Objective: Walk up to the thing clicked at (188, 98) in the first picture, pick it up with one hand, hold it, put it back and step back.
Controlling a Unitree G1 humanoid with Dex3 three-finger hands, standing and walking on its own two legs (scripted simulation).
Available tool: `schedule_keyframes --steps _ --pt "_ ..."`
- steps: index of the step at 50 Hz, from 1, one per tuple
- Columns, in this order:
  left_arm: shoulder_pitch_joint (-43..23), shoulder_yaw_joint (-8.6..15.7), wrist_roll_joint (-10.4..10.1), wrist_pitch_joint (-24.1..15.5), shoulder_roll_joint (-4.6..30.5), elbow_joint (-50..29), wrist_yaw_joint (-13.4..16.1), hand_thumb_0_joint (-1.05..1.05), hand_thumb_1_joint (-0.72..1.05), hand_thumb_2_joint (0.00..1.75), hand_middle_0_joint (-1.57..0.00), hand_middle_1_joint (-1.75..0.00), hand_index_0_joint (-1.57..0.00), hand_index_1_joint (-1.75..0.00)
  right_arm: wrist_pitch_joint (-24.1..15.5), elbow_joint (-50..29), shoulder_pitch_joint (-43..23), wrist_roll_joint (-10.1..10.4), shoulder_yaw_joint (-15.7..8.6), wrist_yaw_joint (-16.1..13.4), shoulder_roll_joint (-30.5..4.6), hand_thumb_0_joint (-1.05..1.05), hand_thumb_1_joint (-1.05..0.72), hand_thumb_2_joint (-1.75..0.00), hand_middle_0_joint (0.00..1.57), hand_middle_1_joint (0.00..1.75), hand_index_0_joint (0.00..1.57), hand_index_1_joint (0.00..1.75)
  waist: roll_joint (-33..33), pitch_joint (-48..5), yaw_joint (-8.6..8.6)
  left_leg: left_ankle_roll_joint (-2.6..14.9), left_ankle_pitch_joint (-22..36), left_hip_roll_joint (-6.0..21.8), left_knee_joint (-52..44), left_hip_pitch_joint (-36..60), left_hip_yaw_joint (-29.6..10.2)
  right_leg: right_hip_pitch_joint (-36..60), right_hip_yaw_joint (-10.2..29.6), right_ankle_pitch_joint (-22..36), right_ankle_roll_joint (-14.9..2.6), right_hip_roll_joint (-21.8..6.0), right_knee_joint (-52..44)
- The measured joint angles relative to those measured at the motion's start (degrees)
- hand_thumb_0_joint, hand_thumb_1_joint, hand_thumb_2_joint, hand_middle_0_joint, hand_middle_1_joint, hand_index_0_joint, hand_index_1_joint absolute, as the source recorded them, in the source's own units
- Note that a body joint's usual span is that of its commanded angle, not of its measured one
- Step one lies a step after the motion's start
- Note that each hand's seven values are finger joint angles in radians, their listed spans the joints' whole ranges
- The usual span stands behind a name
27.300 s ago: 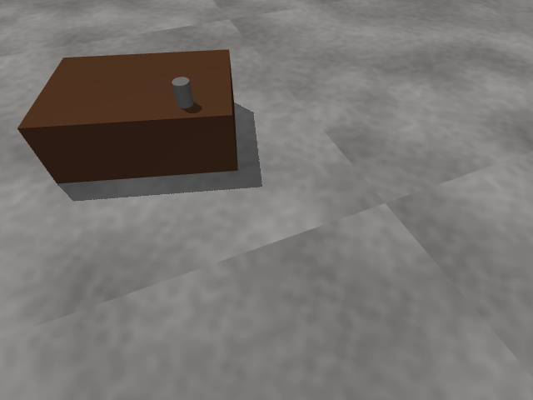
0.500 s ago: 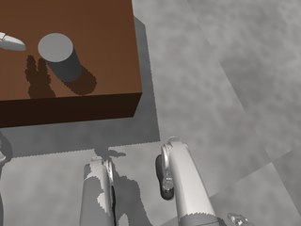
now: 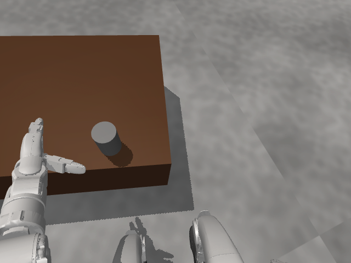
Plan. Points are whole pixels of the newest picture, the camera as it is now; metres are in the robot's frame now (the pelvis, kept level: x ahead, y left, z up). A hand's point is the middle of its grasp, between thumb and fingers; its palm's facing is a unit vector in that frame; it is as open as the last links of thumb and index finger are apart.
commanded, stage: home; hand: left
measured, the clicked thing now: (107, 139) +0.51 +0.17 -0.26
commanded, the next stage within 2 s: none
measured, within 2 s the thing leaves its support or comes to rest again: neither
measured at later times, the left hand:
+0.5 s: hand (88, 234) +0.21 +0.16 -0.02, palm faces +0.13 -0.96 -0.26, open 17.1 cm
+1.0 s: hand (83, 252) +0.18 +0.16 -0.02, palm faces +0.10 -0.95 -0.29, open 17.4 cm
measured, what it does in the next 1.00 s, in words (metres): rises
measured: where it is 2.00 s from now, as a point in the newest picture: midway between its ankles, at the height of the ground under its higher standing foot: outside the picture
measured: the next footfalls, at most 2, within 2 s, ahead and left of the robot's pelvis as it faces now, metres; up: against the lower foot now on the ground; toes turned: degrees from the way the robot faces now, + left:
none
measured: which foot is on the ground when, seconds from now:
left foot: down 0.00-1.00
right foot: down 0.00-1.00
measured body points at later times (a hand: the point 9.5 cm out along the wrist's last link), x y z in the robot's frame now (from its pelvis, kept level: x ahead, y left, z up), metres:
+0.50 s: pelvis +0.03 -0.03 +0.06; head +0.06 -0.03 +0.51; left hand +0.20 +0.21 +0.00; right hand +0.21 -0.26 -0.03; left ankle -0.01 +0.12 -0.64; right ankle +0.08 -0.15 -0.64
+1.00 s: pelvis +0.02 -0.02 +0.06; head +0.04 -0.02 +0.51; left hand +0.17 +0.21 +0.00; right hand +0.18 -0.26 -0.03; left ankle -0.01 +0.12 -0.64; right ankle +0.08 -0.15 -0.64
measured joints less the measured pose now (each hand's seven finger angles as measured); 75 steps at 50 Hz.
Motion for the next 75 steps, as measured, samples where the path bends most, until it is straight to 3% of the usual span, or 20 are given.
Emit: schedule_keyframes --steps 4,9,17,23,27,37,48,51,53,57,63,75 --pt "8.6 -2.64 -1.53 0.57 -5.15 -5.54 2.54 -0.01 -0.53 0.07 -0.07 -0.07 -0.08 -0.07 -1.53 -0.34 -1.4 0.39 -0.4 -2.48 1.17 0.01 -0.9 -0.9 0.21 0.3 0.21 0.3 -0.49 -0.44 0.69 -0.38 1.21 0.27 -5.54 7.93 -0.13 7.66 -0.46 0.41 -0.4 0.16 -4.46" --pt "15.76 -5.35 -2.95 1.37 -8.34 -9.67 4.61 -0.01 -0.53 0.07 -0.08 -0.08 -0.09 -0.08 -3.28 -1.42 -3.29 0.27 -0.59 -4.51 1.68 0.01 -0.9 -0.9 0.2 0.3 0.21 0.3 -0.62 -0.38 2.41 -0.82 2.71 0.54 -11.23 15.88 -0.24 15.26 -0.88 1.01 -0.98 0.33 -8.9" --pt "29.47 -10.83 -5.49 4.31 -12.35 -21.18 5.48 -0.01 -0.52 0.08 -0.08 -0.09 -0.09 -0.08 -4.98 -2.2 -5.83 0.24 -1.31 -5.4 1.1 0.01 -0.9 -0.9 0.2 0.3 0.21 0.3 0.83 0.26 5.64 -1.25 4.37 0.55 -17.42 24.85 -0.24 23.71 -1.19 1.5 -1.32 0.26 -13.42" --pt "43.64 -14.94 -6.78 7.11 -15.35 -34.01 5.68 -0.01 -0.49 0.09 -0.08 -0.09 -0.09 -0.08 -5.88 -2.81 -7.38 0.41 -1.07 -6.05 1.63 0.01 -0.9 -0.9 0.2 0.3 0.21 0.3 1.08 0.84 7.09 -1.48 5.11 0.46 -20.41 29.45 -0.24 27.88 -1.32 1.46 -1.5 0.12 -15.2" --pt "50.32 -16.16 -6.92 8.38 -16.27 -40.1 5.93 -0.01 -0.49 0.09 -0.07 -0.08 -0.08 -0.07 -6.9 -3.33 -8.3 0.16 -0.68 -6.85 2.2 0.01 -0.9 -0.9 0.2 0.3 0.21 0.3 0.85 1.45 7.65 -1.63 5.42 0.37 -21.18 31.05 -0.67 29.52 -1.77 1.36 -1.65 -0.03 -15.57" --pt "50.55 -15.31 -5.97 9.36 -15.94 -43.33 7.02 -0.01 -0.53 0.06 -0.05 -0.06 -0.06 -0.05 -10.1 -3.59 -8.95 -1.39 -0.15 -8.11 2.93 0.01 -0.9 -0.9 0.21 0.3 0.21 0.3 0.34 2.98 7.79 -1.85 6.03 0.09 -20.76 31.18 -1.29 29.96 -2.3 1.76 -1.88 -0.34 -15.21" --pt "52.05 -15.76 -5.63 9.45 -16.33 -44.55 7.19 -0.01 -0.54 0.05 -0.05 -0.06 -0.06 -0.05 -11.0 -2.21 -6.09 -1.43 -0.19 -7.7 3.01 0.01 -0.9 -0.9 0.21 0.3 0.21 0.3 -0.12 2.65 6.94 -1.31 5.96 0.07 -20.23 31.14 -0.52 30.02 -1.51 2.47 -1.37 -0.24 -15.6" --pt "48.32 -15.62 -2.4 4.68 -14.57 -34.74 4.0 0.0 -0.54 0.05 -0.05 -0.06 -0.06 -0.05 -9.08 2.57 -7.31 -5.26 -0.91 -4.65 2.05 0.01 -0.9 -0.9 0.21 0.3 0.21 0.3 -0.65 4.41 7.57 -1.09 6.48 -0.53 -21.49 33.93 -0.16 32.5 -1.15 2.6 -1.33 -0.8 -16.15" --pt "46.49 -15.2 -1.52 2.96 -13.06 -27.84 2.1 0.0 -0.55 0.05 -0.05 -0.06 -0.06 -0.05 -6.91 5.91 -7.57 -6.2 -1.28 -2.64 0.98 0.01 -0.89 -0.9 0.21 0.3 0.21 0.3 -0.84 4.47 7.97 -0.87 6.82 -0.86 -22.71 35.78 0.12 34.02 -0.88 2.61 -1.29 -1.12 -16.72" --pt "46.06 -14.04 -1.36 0.82 -10.93 -18.47 0.25 -0.01 -0.55 0.05 -0.05 -0.06 -0.06 -0.05 -4.87 9.39 -5.91 -6.15 -3.03 -0.66 -1.05 0.01 -0.89 -0.9 0.21 0.3 0.21 0.3 -0.05 4.31 8.32 -0.67 7.36 -1.03 -25.21 39.27 0.25 37.36 -0.85 2.85 -0.94 -1.3 -18.76" --pt "46.41 -13.38 -1.73 -0.9 -9.01 -9.09 -0.02 -0.01 -0.54 0.05 -0.05 -0.06 -0.06 -0.05 -3.91 13.05 -4.22 -5.8 -4.75 0.08 -3.04 0.01 -0.9 -0.9 0.21 0.3 0.21 0.3 0.93 5.23 8.02 -0.36 9.5 -1.49 -30.41 43.7 0.0 41.99 -1.28 4.44 -0.44 -1.79 -23.65" --pt "42.72 -14.25 -2.86 -1.29 -9.06 1.66 0.76 0.0 -0.56 0.04 -0.05 -0.05 -0.06 -0.05 -3.61 18.94 -5.19 -4.61 -3.81 -0.04 -2.87 0.01 -0.9 -0.9 0.2 0.3 0.21 0.3 0.35 7.88 8.29 0.06 13.87 -2.26 -38.91 50.16 -0.04 48.4 -1.54 8.23 0.11 -2.54 -31.42"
